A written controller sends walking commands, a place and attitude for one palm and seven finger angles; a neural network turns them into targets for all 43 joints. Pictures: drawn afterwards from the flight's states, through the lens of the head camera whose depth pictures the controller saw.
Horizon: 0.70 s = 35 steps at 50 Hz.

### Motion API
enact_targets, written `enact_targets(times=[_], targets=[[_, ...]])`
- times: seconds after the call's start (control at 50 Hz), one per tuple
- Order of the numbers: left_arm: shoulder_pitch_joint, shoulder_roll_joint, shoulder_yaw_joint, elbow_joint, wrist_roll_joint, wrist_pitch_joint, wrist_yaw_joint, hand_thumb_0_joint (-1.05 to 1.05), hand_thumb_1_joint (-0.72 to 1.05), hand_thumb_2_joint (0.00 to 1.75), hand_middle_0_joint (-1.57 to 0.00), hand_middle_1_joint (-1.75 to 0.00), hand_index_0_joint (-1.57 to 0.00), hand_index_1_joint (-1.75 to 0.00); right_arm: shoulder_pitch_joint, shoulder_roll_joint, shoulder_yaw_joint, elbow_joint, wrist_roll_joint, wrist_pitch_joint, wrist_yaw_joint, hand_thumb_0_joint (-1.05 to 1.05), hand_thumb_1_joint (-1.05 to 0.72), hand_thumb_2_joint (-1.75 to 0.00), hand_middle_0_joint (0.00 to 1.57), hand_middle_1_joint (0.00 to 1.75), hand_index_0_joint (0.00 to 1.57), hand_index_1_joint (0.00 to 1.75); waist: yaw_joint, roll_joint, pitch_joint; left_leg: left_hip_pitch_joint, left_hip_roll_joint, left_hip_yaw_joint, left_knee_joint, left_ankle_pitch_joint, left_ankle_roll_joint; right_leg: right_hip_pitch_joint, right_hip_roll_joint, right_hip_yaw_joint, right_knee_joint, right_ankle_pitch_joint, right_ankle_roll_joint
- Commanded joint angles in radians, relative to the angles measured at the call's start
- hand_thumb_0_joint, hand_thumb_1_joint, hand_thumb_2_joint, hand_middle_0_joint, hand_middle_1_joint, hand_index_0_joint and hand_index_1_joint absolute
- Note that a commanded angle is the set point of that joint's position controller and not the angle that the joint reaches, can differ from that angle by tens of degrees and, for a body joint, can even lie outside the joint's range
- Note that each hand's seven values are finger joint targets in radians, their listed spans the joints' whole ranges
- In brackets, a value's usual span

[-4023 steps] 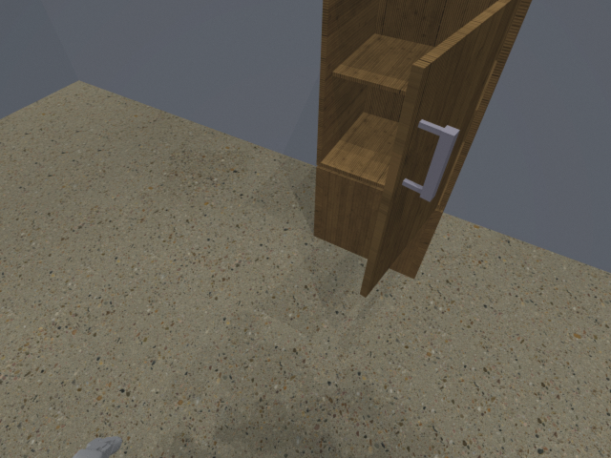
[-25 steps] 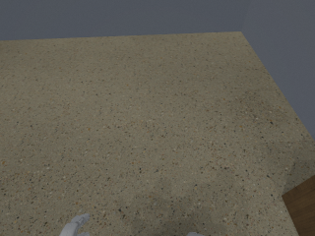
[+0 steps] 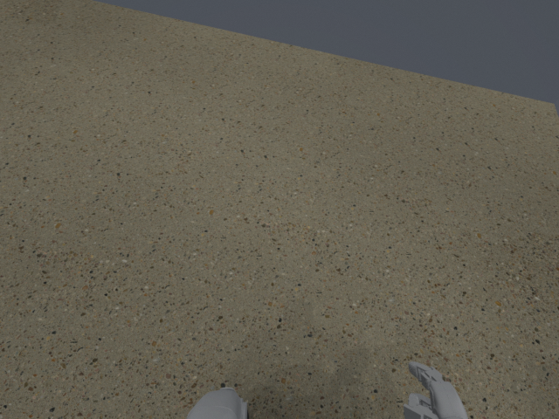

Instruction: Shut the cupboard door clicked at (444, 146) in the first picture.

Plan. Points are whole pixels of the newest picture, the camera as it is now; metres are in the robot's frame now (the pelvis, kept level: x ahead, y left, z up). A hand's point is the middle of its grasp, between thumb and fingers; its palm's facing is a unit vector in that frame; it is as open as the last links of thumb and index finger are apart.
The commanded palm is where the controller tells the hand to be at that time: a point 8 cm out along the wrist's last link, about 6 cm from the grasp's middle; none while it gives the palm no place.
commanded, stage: turn to face it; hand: left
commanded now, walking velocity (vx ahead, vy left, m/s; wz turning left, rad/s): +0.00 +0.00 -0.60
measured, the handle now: out of the picture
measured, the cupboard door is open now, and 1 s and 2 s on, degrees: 0 0 0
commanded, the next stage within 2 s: none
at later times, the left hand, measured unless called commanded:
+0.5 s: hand (181, 395) +0.15 +0.17 -0.14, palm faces -0.20 -0.94 -0.27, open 7.4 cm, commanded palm none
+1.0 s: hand (240, 313) +0.29 +0.10 -0.13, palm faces -0.56 -0.79 -0.26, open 7.4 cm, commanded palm none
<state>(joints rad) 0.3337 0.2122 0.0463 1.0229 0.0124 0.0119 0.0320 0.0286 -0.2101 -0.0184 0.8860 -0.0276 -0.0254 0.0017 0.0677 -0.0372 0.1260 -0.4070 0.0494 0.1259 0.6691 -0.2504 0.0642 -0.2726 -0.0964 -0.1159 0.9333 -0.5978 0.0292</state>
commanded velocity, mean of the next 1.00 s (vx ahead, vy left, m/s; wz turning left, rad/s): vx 0.00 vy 0.00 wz -0.60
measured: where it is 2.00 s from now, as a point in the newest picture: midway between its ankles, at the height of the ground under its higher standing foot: outside the picture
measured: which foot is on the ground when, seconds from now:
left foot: down 0.00-0.32, up 0.34-0.64, down 0.66-1.00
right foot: up 0.00-0.30, down 0.32-0.66, up 0.68-1.00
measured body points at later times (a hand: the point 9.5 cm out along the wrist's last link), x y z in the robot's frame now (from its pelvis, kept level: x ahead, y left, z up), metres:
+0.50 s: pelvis +0.04 -0.02 +0.01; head +0.08 -0.04 +0.46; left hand +0.16 +0.22 -0.12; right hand +0.05 -0.30 -0.13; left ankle +0.06 +0.11 -0.66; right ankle +0.02 -0.12 -0.72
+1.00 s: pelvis +0.06 +0.00 +0.01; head +0.10 -0.04 +0.46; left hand +0.32 +0.14 -0.11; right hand -0.05 -0.24 -0.14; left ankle +0.12 +0.12 -0.72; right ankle -0.02 -0.09 -0.71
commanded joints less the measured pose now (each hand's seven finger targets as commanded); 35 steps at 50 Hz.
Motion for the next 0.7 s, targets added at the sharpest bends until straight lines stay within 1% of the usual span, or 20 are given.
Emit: enact_targets(times=[0.0, 0.04, 0.1, 0.18, 0.24, 0.26, 0.28, 0.3, 0.32, 0.34, 0.38, 0.42, 0.46, 0.54, 0.58, 0.6, 0.62, 0.64, 0.66, 0.68], targets=[[-0.002, 0.044, 0.01, -0.059, 0.0, 0.006, -0.012, 0.0, 0.9, 0.9, -0.2, -0.3, -0.2, -0.3, 0.117, -0.152, -0.022, -0.005, -0.001, 0.014, -0.037, 0.0, -0.9, -0.9, 0.2, 0.3, 0.2, 0.3, -0.083, 0.195, -0.172, 0.232, 0.332, -0.217, -0.32, 0.43, 0.12, -0.147, -0.002, 0.119, 0.121, 0.054, -0.003], [0.013, 0.035, 0.019, -0.057, 0.003, 0.022, -0.027, 0.0, 0.9, 0.9, -0.2, -0.3, -0.2, -0.3, 0.078, -0.163, -0.029, -0.005, -0.004, 0.025, -0.036, 0.0, -0.9, -0.9, 0.2, 0.3, 0.2, 0.3, -0.062, 0.168, -0.152, 0.168, 0.317, -0.162, -0.349, 0.256, 0.1, -0.104, 0.013, 0.084, 0.04, 0.084, -0.002], [0.01, 0.027, 0.035, -0.074, 0.013, 0.035, -0.037, 0.0, 0.9, 0.9, -0.2, -0.3, -0.2, -0.3, 0.061, -0.165, -0.045, -0.005, -0.002, 0.04, -0.033, 0.0, -0.9, -0.9, 0.2, 0.3, 0.2, 0.3, -0.059, 0.17, -0.135, 0.144, 0.309, -0.126, -0.379, 0.039, 0.08, -0.105, 0.04, 0.044, -0.019, 0.155, 0.0], [-0.018, 0.026, 0.048, -0.113, 0.015, 0.035, -0.046, 0.0, 0.9, 0.9, -0.2, -0.3, -0.2, -0.3, 0.057, -0.17, -0.064, -0.005, -0.001, 0.049, -0.03, 0.0, -0.9, -0.9, 0.2, 0.3, 0.2, 0.3, -0.057, 0.182, -0.124, 0.143, 0.323, -0.09, -0.347, -0.026, 0.071, -0.079, 0.057, 0.014, -0.127, 0.215, -0.001], [-0.002, 0.036, 0.058, -0.128, 0.016, 0.027, -0.047, 0.0, 0.9, 0.9, -0.2, -0.3, -0.2, -0.3, 0.067, -0.165, -0.074, -0.002, 0.003, 0.051, -0.027, 0.0, -0.9, -0.9, 0.2, 0.3, 0.2, 0.3, -0.035, 0.16, -0.137, 0.133, 0.299, -0.028, -0.236, 0.021, 0.031, 0.003, 0.072, 0.001, -0.31, 0.347, -0.011], [0.019, 0.062, 0.065, -0.129, 0.019, 0.023, -0.046, 0.0, 0.9, 0.9, -0.2, -0.3, -0.2, -0.3, 0.067, -0.152, -0.075, -0.006, 0.007, 0.052, -0.024, 0.0, -0.9, -0.9, 0.2, 0.3, 0.2, 0.3, -0.022, 0.108, -0.14, 0.098, 0.265, 0.01, -0.161, -0.002, -0.001, 0.053, 0.054, 0.048, -0.389, 0.413, -0.029], [0.038, 0.123, 0.075, -0.136, 0.026, 0.013, -0.04, 0.0, 0.9, 0.9, -0.2, -0.3, -0.2, -0.3, 0.061, -0.111, -0.073, -0.025, 0.013, 0.053, -0.02, 0.0, -0.9, -0.9, 0.2, 0.3, 0.2, 0.3, -0.004, -0.07, -0.135, 0.031, 0.16, 0.08, 0.016, -0.127, -0.06, 0.07, -0.068, 0.259, -0.53, 0.519, -0.084], [0.036, 0.208, 0.083, -0.138, 0.03, 0.003, -0.034, 0.0, 0.9, 0.9, -0.2, -0.3, -0.2, -0.3, 0.047, -0.047, -0.058, -0.058, 0.017, 0.055, -0.013, 0.0, -0.9, -0.9, 0.2, 0.3, 0.2, 0.3, 0.01, -0.256, -0.115, -0.141, 0.014, 0.078, 0.246, -0.37, -0.106, 0.123, -0.249, 0.504, -0.633, 0.703, -0.194], [0.062, 0.218, 0.087, -0.137, 0.02, 0.003, -0.019, 0.0, 0.9, 0.9, -0.2, -0.3, -0.2, -0.3, 0.025, -0.068, -0.056, -0.077, 0.013, 0.066, -0.02, 0.0, -0.9, -0.9, 0.2, 0.3, 0.2, 0.3, 0.024, -0.22, -0.145, -0.174, 0.009, -0.053, 0.392, -0.38, -0.108, 0.121, -0.282, 0.57, -0.654, 0.718, -0.256], [0.018, 0.21, 0.092, -0.139, 0.02, 0.0, -0.008, 0.0, 0.9, 0.9, -0.2, -0.3, -0.2, -0.3, 0.016, -0.074, -0.059, -0.075, 0.014, 0.065, -0.025, 0.0, -0.9, -0.9, 0.2, 0.3, 0.2, 0.3, 0.005, -0.242, -0.149, -0.24, 0.012, -0.113, 0.474, -0.329, -0.11, 0.163, -0.26, 0.582, -0.627, 0.734, -0.276], [-0.061, 0.17, 0.078, -0.161, 0.014, 0.002, -0.007, 0.0, 0.9, 0.9, -0.2, -0.3, -0.2, -0.3, 0.055, -0.086, -0.058, -0.054, 0.014, 0.057, -0.023, 0.0, -0.9, -0.9, 0.2, 0.3, 0.2, 0.3, -0.036, -0.117, -0.187, -0.235, 0.029, -0.139, 0.488, -0.211, -0.126, 0.209, -0.188, 0.433, -0.568, 0.774, -0.246], [-0.09, 0.164, 0.075, -0.173, 0.016, 0.001, -0.007, 0.0, 0.9, 0.9, -0.2, -0.3, -0.2, -0.3, 0.082, -0.073, -0.052, -0.04, 0.014, 0.054, -0.021, 0.0, -0.9, -0.9, 0.2, 0.3, 0.2, 0.3, -0.044, -0.074, -0.216, -0.166, 0.026, -0.118, 0.396, -0.182, -0.135, 0.203, -0.155, 0.374, -0.546, 0.797, -0.224], [-0.079, 0.18, 0.075, -0.171, 0.015, 0.004, -0.012, 0.0, 0.9, 0.9, -0.2, -0.3, -0.2, -0.3, 0.082, -0.069, -0.048, -0.046, 0.014, 0.056, -0.023, 0.0, -0.9, -0.9, 0.2, 0.3, 0.2, 0.3, -0.034, -0.075, -0.196, -0.127, 0.006, -0.103, 0.301, -0.182, -0.14, 0.177, -0.143, 0.388, -0.548, 0.807, -0.226], [-0.105, 0.215, 0.084, -0.176, 0.018, 0.014, -0.02, 0.0, 0.9, 0.9, -0.2, -0.3, -0.2, -0.3, 0.115, -0.08, -0.045, -0.059, 0.02, 0.048, -0.028, 0.0, -0.9, -0.9, 0.2, 0.3, 0.2, 0.3, -0.04, -0.098, -0.184, -0.042, -0.018, -0.094, 0.099, -0.183, -0.137, 0.153, -0.125, 0.433, -0.523, 0.802, -0.221], [-0.147, 0.216, 0.083, -0.189, 0.014, 0.021, -0.023, 0.0, 0.9, 0.9, -0.2, -0.3, -0.2, -0.3, 0.171, -0.092, -0.045, -0.05, 0.023, 0.043, -0.034, 0.0, -0.9, -0.9, 0.2, 0.3, 0.2, 0.3, -0.072, -0.104, -0.184, 0.069, -0.025, -0.098, -0.049, -0.1, -0.131, 0.077, -0.1, 0.449, -0.492, 0.755, -0.189], [-0.176, 0.205, 0.079, -0.194, 0.009, 0.025, -0.024, 0.0, 0.9, 0.9, -0.2, -0.3, -0.2, -0.3, 0.213, -0.102, -0.045, -0.036, 0.023, 0.036, -0.036, 0.0, -0.9, -0.9, 0.2, 0.3, 0.2, 0.3, -0.095, -0.094, -0.18, 0.176, -0.024, -0.095, -0.177, -0.005, -0.127, -0.004, -0.069, 0.439, -0.464, 0.686, -0.15], [-0.186, 0.163, 0.071, -0.211, 0.002, 0.031, -0.028, 0.0, 0.9, 0.9, -0.2, -0.3, -0.2, -0.3, 0.252, -0.147, -0.052, -0.031, 0.017, 0.026, -0.037, 0.0, -0.9, -0.9, 0.2, 0.3, 0.2, 0.3, -0.108, 0.035, -0.193, 0.279, 0.068, -0.193, -0.324, 0.023, -0.098, -0.104, 0.019, 0.369, -0.377, 0.522, -0.094], [-0.159, 0.106, 0.057, -0.237, -0.007, 0.035, -0.04, 0.0, 0.9, 0.9, -0.2, -0.3, -0.2, -0.3, 0.263, -0.256, -0.067, -0.039, -0.001, 0.018, -0.04, 0.0, -0.9, -0.9, 0.2, 0.3, 0.2, 0.3, -0.099, 0.34, -0.195, 0.36, 0.305, -0.428, -0.393, 0.131, 0.001, -0.262, 0.156, 0.22, -0.178, 0.19, -0.029], [-0.18, 0.127, 0.055, -0.257, 0.002, 0.029, -0.047, 0.0, 0.9, 0.9, -0.2, -0.3, -0.2, -0.3, 0.279, -0.284, -0.07, -0.058, -0.005, 0.024, -0.045, 0.0, -0.9, -0.9, 0.2, 0.3, 0.2, 0.3, -0.113, 0.319, -0.187, 0.283, 0.43, -0.508, -0.397, 0.208, 0.099, -0.263, 0.144, 0.153, 0.036, -0.026, -0.011], [-0.206, 0.143, 0.064, -0.24, 0.014, 0.036, -0.05, 0.0, 0.9, 0.9, -0.2, -0.3, -0.2, -0.3, 0.266, -0.258, -0.062, -0.051, -0.011, 0.017, -0.046, 0.0, -0.9, -0.9, 0.2, 0.3, 0.2, 0.3, -0.108, 0.26, -0.166, 0.239, 0.402, -0.475, -0.399, 0.242, 0.106, -0.268, 0.122, 0.18, 0.172, 0.003, -0.004]])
